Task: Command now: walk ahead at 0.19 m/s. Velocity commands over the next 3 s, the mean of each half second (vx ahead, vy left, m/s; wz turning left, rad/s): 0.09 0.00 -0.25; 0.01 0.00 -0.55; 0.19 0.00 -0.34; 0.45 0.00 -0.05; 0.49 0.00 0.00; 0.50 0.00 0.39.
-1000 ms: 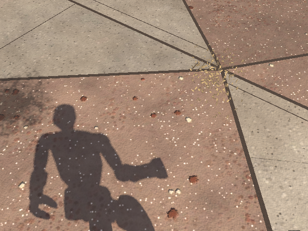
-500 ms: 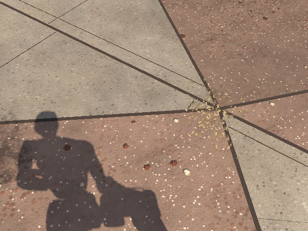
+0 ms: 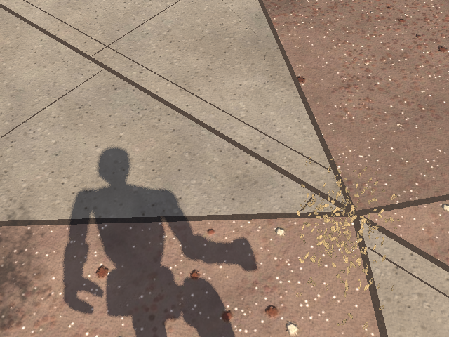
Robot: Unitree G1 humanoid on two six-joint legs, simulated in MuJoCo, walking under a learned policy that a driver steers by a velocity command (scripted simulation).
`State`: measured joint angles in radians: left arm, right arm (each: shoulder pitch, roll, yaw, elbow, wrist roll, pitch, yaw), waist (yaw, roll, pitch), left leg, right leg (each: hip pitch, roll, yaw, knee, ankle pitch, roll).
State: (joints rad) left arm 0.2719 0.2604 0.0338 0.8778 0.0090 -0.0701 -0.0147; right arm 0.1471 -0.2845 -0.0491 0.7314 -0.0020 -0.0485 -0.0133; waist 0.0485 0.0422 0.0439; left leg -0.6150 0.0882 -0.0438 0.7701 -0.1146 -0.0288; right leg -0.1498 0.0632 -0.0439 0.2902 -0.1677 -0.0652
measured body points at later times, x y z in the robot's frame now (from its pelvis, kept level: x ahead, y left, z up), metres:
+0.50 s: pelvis +0.08 +0.00 -0.02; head +0.11 -0.02 +0.43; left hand +0.23 +0.28 -0.13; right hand +0.20 -0.29 -0.13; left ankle +0.17 +0.14 -0.75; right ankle +0.07 -0.10 -0.74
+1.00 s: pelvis +0.10 +0.01 -0.01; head +0.13 +0.00 +0.44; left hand +0.36 +0.21 -0.11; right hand +0.12 -0.32 -0.11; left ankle +0.16 +0.11 -0.75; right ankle +0.07 -0.10 -0.75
